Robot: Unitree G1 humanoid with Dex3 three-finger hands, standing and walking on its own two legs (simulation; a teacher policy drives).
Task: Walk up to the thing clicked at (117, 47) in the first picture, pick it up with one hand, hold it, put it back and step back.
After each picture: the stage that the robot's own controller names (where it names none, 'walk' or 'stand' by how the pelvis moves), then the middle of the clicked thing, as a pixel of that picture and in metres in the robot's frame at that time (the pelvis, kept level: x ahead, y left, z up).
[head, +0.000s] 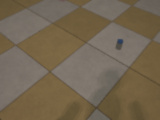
stand; (119, 44) +1.35 -0.45 -0.72
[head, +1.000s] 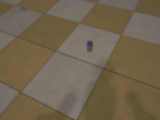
walk; (89, 46) +1.29 -0.03 -0.70
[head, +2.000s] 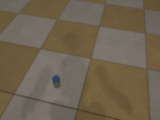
walk; (56, 82) +0.81 +0.25 -0.71
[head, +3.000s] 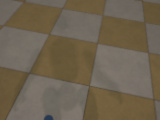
walk; out of the picture +0.45 +0.20 -0.70
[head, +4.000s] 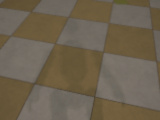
stand; out of the picture +0.39 +0.22 -0.72
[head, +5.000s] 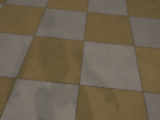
stand; out of the picture +0.42 +0.24 -0.71
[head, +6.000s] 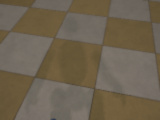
walk; out of the picture +0.43 +0.22 -0.70
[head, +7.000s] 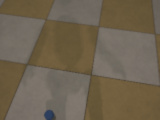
stand; (50, 116) +0.37 +0.24 -0.69
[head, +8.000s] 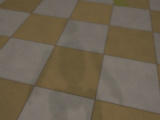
walk; out of the picture +0.38 +0.20 -0.72
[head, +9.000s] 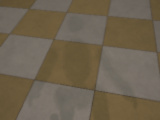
walk; out of the picture +0.40 +0.25 -0.70
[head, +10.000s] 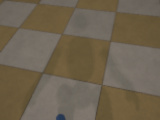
stand; out of the picture +0.45 +0.21 -0.70
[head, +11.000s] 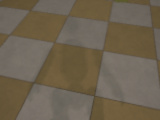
stand; out of the picture +0.38 +0.21 -0.71
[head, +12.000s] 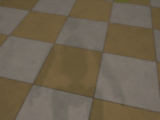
stand; out of the picture +0.37 +0.22 -0.73
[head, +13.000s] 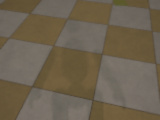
stand; out of the picture +0.36 +0.23 -0.73
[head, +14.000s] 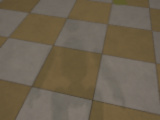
stand; out of the picture +0.36 +0.23 -0.73
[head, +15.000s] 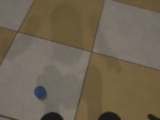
go down; (41, 93) +0.41 +0.22 -0.53
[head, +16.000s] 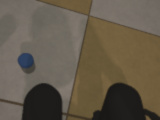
go down; (27, 63) +0.45 +0.23 -0.32
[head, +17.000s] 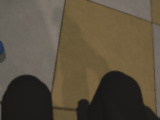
close in; out of the picture +0.44 +0.26 -0.25
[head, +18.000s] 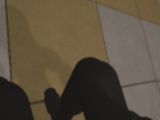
close; out of the picture +0.44 +0.29 -0.23
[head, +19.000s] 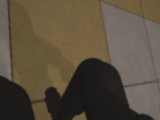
lift; out of the picture +0.43 +0.29 -0.23
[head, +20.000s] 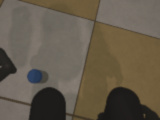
close; (38, 76) +0.41 +0.20 -0.35
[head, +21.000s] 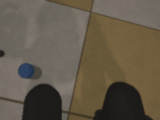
lift; (30, 71) +0.41 +0.21 -0.32
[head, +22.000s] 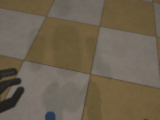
go down; (50, 119) +0.37 +0.18 -0.61
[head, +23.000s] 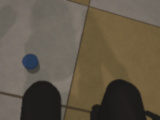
stand; (31, 64) +0.43 +0.20 -0.32
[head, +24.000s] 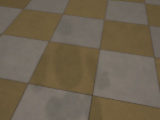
stand; out of the picture +0.34 +0.17 -0.66
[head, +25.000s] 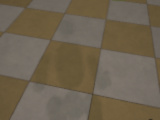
stand; out of the picture +0.35 +0.17 -0.66
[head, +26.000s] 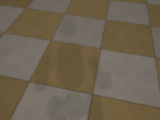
stand; out of the picture +0.35 +0.18 -0.66
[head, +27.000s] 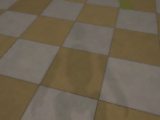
stand; out of the picture +0.37 +0.17 -0.72
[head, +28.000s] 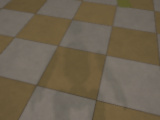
stand; out of the picture +0.35 +0.18 -0.73
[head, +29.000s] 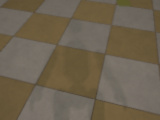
walk; out of the picture +0.35 +0.19 -0.73
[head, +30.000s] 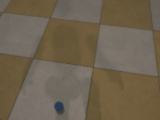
walk; (59, 108) +0.46 +0.18 -0.70
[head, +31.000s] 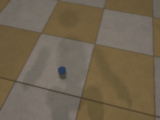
walk; (62, 73) +0.75 +0.15 -0.69
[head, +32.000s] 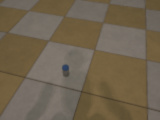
stand; (65, 70) +1.00 +0.18 -0.71
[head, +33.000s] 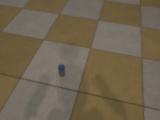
stand; (61, 70) +0.97 +0.18 -0.73
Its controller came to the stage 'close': yes
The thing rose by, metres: 0.01
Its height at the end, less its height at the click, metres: +0.00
